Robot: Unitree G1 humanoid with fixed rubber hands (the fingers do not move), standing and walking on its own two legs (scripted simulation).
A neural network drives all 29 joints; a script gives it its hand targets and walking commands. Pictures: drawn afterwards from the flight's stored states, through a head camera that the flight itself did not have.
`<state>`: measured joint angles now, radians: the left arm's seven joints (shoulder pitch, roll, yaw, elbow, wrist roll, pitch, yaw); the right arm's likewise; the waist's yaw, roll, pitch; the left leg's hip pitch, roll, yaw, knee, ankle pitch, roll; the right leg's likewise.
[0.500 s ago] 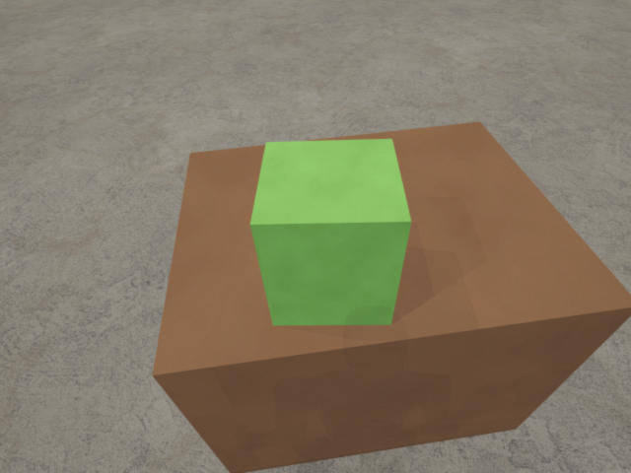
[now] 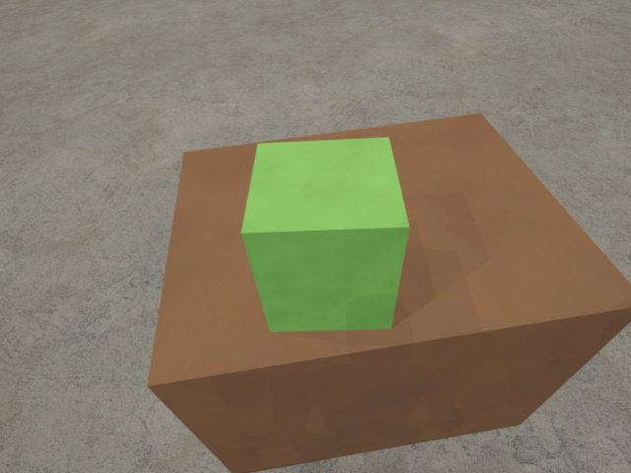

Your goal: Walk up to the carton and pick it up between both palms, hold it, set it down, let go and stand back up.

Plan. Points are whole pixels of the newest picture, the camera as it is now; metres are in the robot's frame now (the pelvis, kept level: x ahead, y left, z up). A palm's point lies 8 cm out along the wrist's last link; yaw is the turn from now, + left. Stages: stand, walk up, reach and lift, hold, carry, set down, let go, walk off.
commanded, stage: stand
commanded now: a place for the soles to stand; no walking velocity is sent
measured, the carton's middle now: (326, 239) +0.49 +0.02 +0.01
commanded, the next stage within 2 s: reach and lift in 0.36 s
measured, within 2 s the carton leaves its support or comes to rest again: neither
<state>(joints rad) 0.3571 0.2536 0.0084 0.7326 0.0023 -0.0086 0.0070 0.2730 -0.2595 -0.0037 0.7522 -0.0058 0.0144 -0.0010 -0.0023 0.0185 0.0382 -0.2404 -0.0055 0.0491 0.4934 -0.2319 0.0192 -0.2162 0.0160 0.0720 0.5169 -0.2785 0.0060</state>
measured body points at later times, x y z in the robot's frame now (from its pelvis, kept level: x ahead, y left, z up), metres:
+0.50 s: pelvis -0.02 +0.00 -0.01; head +0.02 +0.00 +0.43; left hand +0.12 +0.27 -0.13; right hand +0.11 -0.26 -0.14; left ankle +0.02 +0.11 -0.74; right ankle +0.00 -0.13 -0.74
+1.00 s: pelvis +0.00 -0.01 +0.01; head +0.02 -0.01 +0.46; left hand +0.17 +0.24 -0.08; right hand +0.15 -0.23 -0.09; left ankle +0.02 +0.11 -0.74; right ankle +0.00 -0.13 -0.74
